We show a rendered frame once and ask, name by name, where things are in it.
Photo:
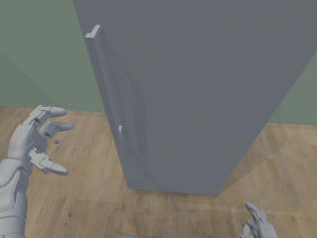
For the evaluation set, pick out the left robot forearm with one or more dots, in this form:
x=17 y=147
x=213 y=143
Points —
x=14 y=180

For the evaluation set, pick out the handle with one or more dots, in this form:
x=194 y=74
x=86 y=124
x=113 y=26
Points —
x=98 y=66

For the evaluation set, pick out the robot left hand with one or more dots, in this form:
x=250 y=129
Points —
x=26 y=137

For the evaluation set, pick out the robot right hand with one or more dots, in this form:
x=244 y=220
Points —
x=260 y=228

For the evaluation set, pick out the fridge door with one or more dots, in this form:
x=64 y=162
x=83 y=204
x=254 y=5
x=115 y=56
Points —
x=193 y=82

